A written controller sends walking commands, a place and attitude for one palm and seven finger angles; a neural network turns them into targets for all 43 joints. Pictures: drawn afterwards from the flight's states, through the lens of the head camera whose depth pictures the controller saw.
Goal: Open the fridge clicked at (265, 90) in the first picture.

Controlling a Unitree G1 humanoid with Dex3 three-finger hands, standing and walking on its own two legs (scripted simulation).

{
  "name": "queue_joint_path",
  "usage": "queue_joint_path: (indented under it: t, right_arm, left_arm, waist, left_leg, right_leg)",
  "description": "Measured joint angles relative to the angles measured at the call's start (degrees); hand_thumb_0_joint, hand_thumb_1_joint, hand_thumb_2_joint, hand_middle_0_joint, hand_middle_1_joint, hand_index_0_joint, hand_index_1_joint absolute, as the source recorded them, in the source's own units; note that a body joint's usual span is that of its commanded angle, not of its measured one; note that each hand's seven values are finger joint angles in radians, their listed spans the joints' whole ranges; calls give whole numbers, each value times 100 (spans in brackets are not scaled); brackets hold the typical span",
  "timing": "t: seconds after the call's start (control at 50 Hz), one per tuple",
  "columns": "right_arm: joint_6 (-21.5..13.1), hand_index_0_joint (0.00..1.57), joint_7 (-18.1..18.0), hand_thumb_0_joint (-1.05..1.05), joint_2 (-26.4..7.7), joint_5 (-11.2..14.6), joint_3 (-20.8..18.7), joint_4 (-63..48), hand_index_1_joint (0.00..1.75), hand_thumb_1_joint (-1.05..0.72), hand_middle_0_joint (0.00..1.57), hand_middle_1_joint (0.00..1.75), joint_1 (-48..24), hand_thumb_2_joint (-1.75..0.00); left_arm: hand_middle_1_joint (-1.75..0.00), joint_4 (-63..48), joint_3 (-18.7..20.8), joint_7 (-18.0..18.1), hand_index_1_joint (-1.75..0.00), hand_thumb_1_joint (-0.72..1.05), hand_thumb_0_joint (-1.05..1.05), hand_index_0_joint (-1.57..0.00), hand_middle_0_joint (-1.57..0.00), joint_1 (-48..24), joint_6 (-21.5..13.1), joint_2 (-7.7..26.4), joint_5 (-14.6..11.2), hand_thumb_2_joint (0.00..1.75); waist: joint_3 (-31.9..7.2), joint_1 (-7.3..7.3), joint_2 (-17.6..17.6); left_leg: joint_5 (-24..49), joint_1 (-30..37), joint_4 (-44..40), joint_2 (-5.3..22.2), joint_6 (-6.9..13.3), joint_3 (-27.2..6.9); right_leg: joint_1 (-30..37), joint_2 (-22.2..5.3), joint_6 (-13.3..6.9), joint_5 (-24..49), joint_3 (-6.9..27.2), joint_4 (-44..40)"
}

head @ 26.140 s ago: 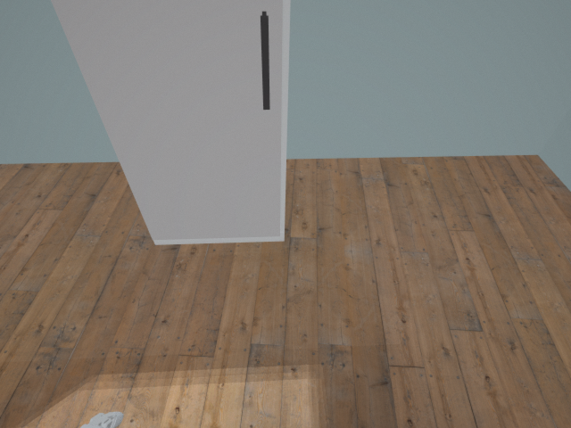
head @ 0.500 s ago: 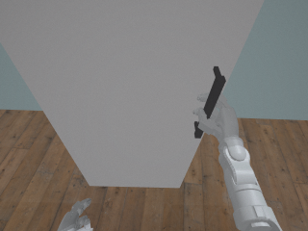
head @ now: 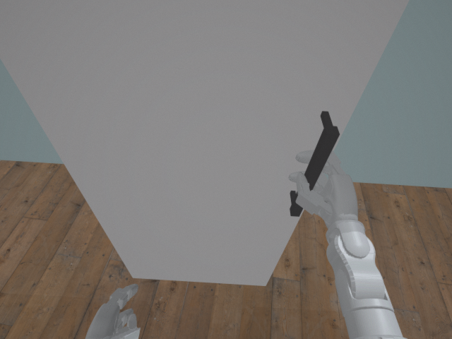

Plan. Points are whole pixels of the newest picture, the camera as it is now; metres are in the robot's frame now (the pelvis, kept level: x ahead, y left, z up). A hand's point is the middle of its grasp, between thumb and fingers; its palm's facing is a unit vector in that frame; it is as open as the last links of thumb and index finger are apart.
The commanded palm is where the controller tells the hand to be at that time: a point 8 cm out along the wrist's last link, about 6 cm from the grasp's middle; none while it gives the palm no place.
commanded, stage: pull the door a little, standing still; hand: right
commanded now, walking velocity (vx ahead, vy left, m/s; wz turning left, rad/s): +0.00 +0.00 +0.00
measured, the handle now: (308, 170) +0.41 -0.10 +0.09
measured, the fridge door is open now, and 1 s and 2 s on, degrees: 0 12 41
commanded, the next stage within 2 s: walk backward, drawing the door open in 0.52 s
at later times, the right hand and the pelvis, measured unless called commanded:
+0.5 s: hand (302, 202) +0.33 -0.08 +0.10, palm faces -0.11 +0.99 +0.00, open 6.0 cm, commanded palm +0.26 -0.14 +0.10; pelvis +0.04 -0.01 +0.00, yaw +1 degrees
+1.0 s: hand (298, 239) +0.26 -0.07 +0.11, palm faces -0.04 +0.98 -0.18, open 5.7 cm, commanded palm +0.23 -0.12 +0.10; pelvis +0.07 +0.02 +0.03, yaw -4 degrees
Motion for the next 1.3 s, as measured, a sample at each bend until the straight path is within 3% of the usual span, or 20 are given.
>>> queue_joint_path:
  t: [0.2, 0.32, 0.52, 0.62, 0.66, 0.72, 0.78, 0.84, 0.88, 0.92, 0.94, 0.96, 1.0, 1.06, 1.1, 1.16, 1.22, 1.26, 1.3]
  right_arm:
    - [196, 29, -176, 1, 154, -132, 326, -519, 135, -78, 29, 133, 222, -82]
    - [361, 27, -193, 1, 172, -156, 315, -883, 135, -78, 27, 132, 581, -81]
    - [564, 23, -94, 2, 148, -161, 440, -2385, 133, -79, 22, 128, 2105, -80]
    - [471, 26, 46, 2, 125, -216, 809, -3566, 132, -77, 22, 127, 3580, -79]
    - [355, 28, 92, 2, -56, -292, 1035, -3933, 132, -74, 24, 127, 4053, -79]
    - [8, 33, 66, 2, -563, -473, 1369, -3912, 134, -66, 29, 130, 4041, -79]
    - [-235, 39, -42, 2, -504, -579, 1558, -3739, 136, -64, 35, 133, 4099, -78]
    - [-182, 42, -119, 2, -374, -659, 1611, -3522, 138, -65, 39, 136, 4132, -77]
    - [-108, 43, -228, 2, -319, -667, 1598, -3438, 139, -66, 38, 135, 4224, -78]
    - [-18, 44, -343, 3, -310, -695, 1553, -3444, 139, -68, 37, 134, 4293, -79]
    - [12, 44, -387, 3, -326, -701, 1502, -3484, 139, -69, 37, 134, 4314, -80]
    - [44, 43, -406, 3, -317, -686, 1449, -3495, 139, -69, 37, 135, 4314, -81]
    - [1, 41, -405, 3, -240, -664, 1358, -3470, 140, -69, 39, 136, 4239, -81]
    - [-370, 39, -405, 3, -29, -755, 1175, -3367, 140, -69, 40, 137, 4029, -81]
    - [-561, 38, -417, 3, 90, -816, 1023, -3334, 140, -70, 41, 137, 3891, -81]
    - [-653, 37, -461, 2, 171, -836, 884, -3248, 140, -71, 42, 138, 3737, -82]
    - [-557, 36, -509, 2, 67, -820, 825, -3183, 140, -71, 43, 139, 3642, -81]
    - [-494, 35, -538, 2, -43, -809, 779, -3214, 140, -71, 44, 139, 3625, -81]
    - [-526, 35, -608, 2, -144, -764, 729, -3356, 140, -71, 44, 139, 3649, -81]
  left_arm:
    - [-30, 0, 50, 2, -30, 90, 1, -20, -20, -72, 109, 1, 65, 90]
    - [-30, -132, -15, -46, -30, 90, 1, -20, -20, -105, 193, -88, 69, 90]
    - [-30, -449, -52, -163, -30, 90, 1, -20, -20, -52, 372, -149, 38, 90]
    - [-30, -605, -2, -228, -30, 90, 1, -20, -20, -23, 423, -104, 28, 90]
    - [-30, -647, 5, -149, -30, 90, 1, -20, -20, -39, 395, -76, 33, 90]
    - [-30, -499, -14, 149, -30, 90, 1, -20, -20, -218, 385, 15, 102, 90]
    - [-30, -408, 5, 263, -30, 90, 1, -19, -20, -457, 499, 100, 158, 90]
    - [-30, -432, 2, 259, -30, 90, 1, -19, -20, -551, 578, 61, 215, 90]
    - [-30, -531, -15, 236, -30, 90, 1, -20, -20, -509, 567, -17, 272, 90]
    - [-30, -617, -42, 213, -30, 90, 1, -20, -20, -447, 532, -112, 294, 90]
    - [-30, -655, -61, 196, -30, 90, 1, -20, -20, -411, 521, -171, 287, 90]
    - [-30, -692, -74, 180, -30, 90, 1, -20, -20, -363, 511, -198, 271, 90]
    - [-30, -709, -102, 214, -30, 90, 1, -20, -20, -327, 494, -181, 239, 90]
    - [-30, -559, -157, 231, -30, 90, 1, -20, -20, -533, 378, -125, 252, 90]
    - [-30, -430, -154, 202, -30, 90, 1, -20, -20, -718, 368, -117, 292, 90]
    - [-30, -250, -74, 206, -30, 90, 1, -20, -20, -885, 442, -97, 288, 90]
    - [-30, -86, 36, 241, -30, 90, 1, -20, -20, -850, 459, -152, 209, 90]
    - [-30, -45, 42, 252, -30, 90, 1, -20, -20, -766, 442, -210, 156, 90]
    - [-30, -148, -3, 262, -30, 90, 1, -20, -20, -689, 361, -174, 142, 90]
  waist:
    - [4, -124, -14]
    - [-74, -83, -13]
    - [-160, -17, 1]
    - [-196, -115, 12]
    - [-169, -153, 22]
    - [-97, -161, -43]
    - [84, -169, -181]
    - [233, -222, -250]
    - [244, -183, -341]
    - [280, -124, -388]
    - [314, -99, -348]
    - [353, -75, -341]
    - [396, -134, -331]
    - [640, -341, -87]
    - [804, -405, 82]
    - [892, -333, 43]
    - [812, -220, 17]
    - [729, -162, 91]
    - [633, -127, 29]
  left_leg:
    - [-129, 45, 11, 49, -27, 113]
    - [-160, 132, -45, 54, -41, 43]
    - [-237, 373, -165, 4, -51, -106]
    - [-241, 446, -107, 16, -55, -20]
    - [-336, 543, -135, 39, -53, 30]
    - [-496, 745, -376, 117, -48, 196]
    - [-123, 713, -239, 214, -157, 300]
    - [450, 568, 211, 292, -245, 203]
    - [334, 498, 393, 225, -251, 165]
    - [559, 536, 199, 151, -219, 211]
    - [1044, 624, -83, 136, -195, 240]
    - [1183, 785, -291, 138, -83, 310]
    - [812, 1007, -611, 100, 161, 410]
    - [423, 1102, -941, 96, 221, 358]
    - [347, 1116, -1081, 69, 374, 344]
    - [437, 1113, -1121, -83, 534, 484]
    - [539, 1178, -1223, -216, 432, 641]
    - [583, 1152, -1231, -312, 327, 709]
    - [275, 697, -456, -479, -182, 742]
  right_leg:
    - [-23, 34, -19, -84, 123, 58]
    - [62, 49, -34, -32, 56, 30]
    - [290, 27, -35, 37, -81, 22]
    - [347, 24, -45, 105, -67, 153]
    - [389, 54, -73, 59, 17, 193]
    - [451, 135, -92, -6, 243, 100]
    - [469, 197, -40, 336, 345, 48]
    - [715, 277, 1, 957, 300, -246]
    - [931, 288, 7, 1235, 312, -537]
    - [1082, 308, 36, 1406, 348, -684]
    - [1098, 342, 68, 1465, 335, -628]
    - [1018, 341, 105, 1490, 325, -390]
    - [515, 352, 104, 961, 390, 559]
    - [-392, 496, -18, -16, 438, 1723]
    - [-813, 450, -15, -71, 334, 1897]
    - [-1055, 273, 22, 225, 221, 1729]
    - [-883, 220, 16, 396, -3, 1383]
    - [-465, 199, -41, 688, -235, 632]
    - [85, 75, -238, 1138, -219, -545]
